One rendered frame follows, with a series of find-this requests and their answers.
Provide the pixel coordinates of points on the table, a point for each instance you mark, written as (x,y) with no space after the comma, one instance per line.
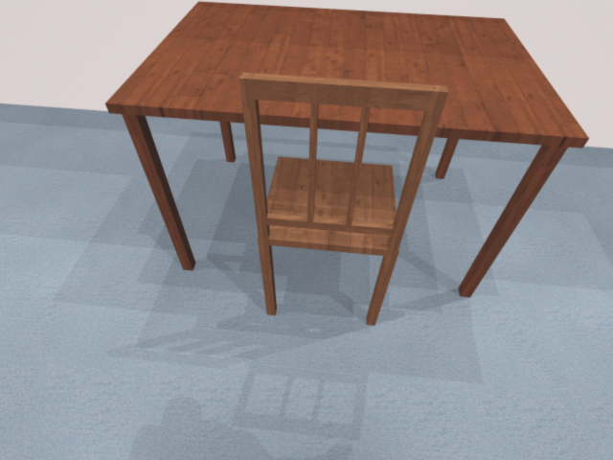
(497,92)

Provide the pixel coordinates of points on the chair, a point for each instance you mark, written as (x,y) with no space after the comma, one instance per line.
(333,205)

